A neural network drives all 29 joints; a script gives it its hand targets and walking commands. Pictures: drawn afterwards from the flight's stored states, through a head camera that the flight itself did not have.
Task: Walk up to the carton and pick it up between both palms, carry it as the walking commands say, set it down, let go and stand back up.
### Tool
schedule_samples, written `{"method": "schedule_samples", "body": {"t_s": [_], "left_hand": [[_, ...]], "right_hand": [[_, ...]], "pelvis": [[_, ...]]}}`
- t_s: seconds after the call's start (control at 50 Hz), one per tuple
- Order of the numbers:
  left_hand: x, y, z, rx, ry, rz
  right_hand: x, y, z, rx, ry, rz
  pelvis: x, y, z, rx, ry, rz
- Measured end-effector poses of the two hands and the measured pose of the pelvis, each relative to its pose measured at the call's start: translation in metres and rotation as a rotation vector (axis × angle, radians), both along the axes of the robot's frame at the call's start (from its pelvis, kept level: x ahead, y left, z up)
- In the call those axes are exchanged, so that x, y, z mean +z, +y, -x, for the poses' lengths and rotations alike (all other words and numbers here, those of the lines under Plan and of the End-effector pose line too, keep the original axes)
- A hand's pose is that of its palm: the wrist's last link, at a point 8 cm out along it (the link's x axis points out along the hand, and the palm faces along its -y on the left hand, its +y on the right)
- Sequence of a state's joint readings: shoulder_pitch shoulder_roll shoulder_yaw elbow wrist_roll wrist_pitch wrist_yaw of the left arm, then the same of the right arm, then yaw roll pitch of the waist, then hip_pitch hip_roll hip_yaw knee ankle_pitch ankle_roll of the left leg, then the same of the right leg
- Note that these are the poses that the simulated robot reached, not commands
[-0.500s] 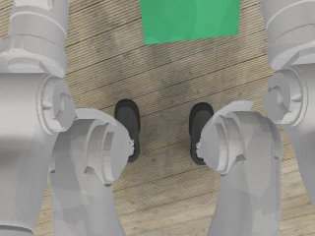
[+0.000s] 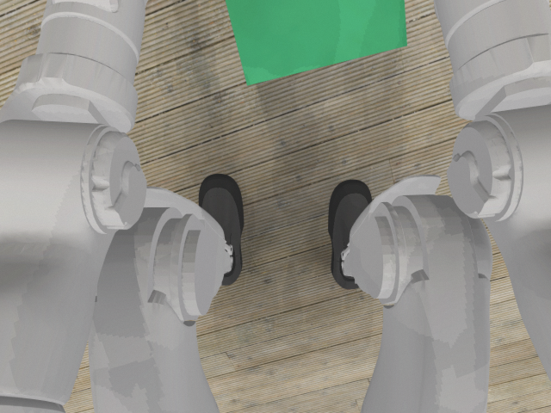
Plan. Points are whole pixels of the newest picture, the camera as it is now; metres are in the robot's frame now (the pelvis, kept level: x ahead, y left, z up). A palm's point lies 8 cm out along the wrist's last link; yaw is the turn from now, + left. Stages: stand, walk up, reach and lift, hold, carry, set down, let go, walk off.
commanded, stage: reach and lift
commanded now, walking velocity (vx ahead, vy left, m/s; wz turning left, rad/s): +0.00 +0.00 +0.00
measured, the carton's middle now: out of the picture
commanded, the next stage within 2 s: none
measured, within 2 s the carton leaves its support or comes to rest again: leaves its support in 0.92 s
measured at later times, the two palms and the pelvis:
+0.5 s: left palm out of the picture +0.55 +0.14 -0.21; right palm out of the picture +0.57 -0.13 -0.19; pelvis +0.00 +0.00 -0.01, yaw +0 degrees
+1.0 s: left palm out of the picture +0.56 +0.15 -0.19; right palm out of the picture +0.57 -0.12 -0.17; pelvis +0.00 +0.00 -0.01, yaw -1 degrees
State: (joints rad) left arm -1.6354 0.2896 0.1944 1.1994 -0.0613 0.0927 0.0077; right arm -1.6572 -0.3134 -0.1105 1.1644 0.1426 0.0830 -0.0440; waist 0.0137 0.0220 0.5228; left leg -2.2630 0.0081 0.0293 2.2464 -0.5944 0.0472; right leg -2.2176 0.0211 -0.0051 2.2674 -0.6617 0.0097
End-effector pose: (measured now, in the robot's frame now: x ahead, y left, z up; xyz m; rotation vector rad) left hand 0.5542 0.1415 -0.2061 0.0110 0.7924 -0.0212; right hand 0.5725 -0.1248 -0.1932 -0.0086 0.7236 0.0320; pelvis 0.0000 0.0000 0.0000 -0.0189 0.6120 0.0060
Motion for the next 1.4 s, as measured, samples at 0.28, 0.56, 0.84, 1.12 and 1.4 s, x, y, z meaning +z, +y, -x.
{"method": "schedule_samples", "body": {"t_s": [0.28,0.56,0.84,1.12,1.4], "left_hand": [[0.0,0.002,0.0,0.019,0.014,-0.008],[0.0,0.003,-0.001,0.012,0.028,-0.003],[0.003,0.002,0.0,0.017,0.048,-0.032],[0.033,0.007,-0.003,0.076,0.008,-0.075],[0.066,0.01,-0.001,0.135,-0.012,-0.138]], "right_hand": [[0.0,0.0,0.0,0.011,-0.002,0.012],[0.0,-0.001,0.0,0.02,-0.002,0.006],[0.003,0.001,0.004,0.015,0.001,0.017],[0.036,0.014,0.001,-0.008,-0.041,0.051],[0.069,0.025,0.0,-0.011,-0.055,0.042]], "pelvis": [[-0.002,-0.001,-0.001,-0.003,-0.005,-0.003],[-0.005,-0.001,-0.002,-0.004,-0.015,-0.004],[-0.005,-0.001,-0.001,-0.01,-0.021,-0.01],[-0.006,-0.004,0.009,-0.028,-0.065,-0.03],[-0.001,-0.009,0.015,-0.03,-0.107,-0.047]]}}
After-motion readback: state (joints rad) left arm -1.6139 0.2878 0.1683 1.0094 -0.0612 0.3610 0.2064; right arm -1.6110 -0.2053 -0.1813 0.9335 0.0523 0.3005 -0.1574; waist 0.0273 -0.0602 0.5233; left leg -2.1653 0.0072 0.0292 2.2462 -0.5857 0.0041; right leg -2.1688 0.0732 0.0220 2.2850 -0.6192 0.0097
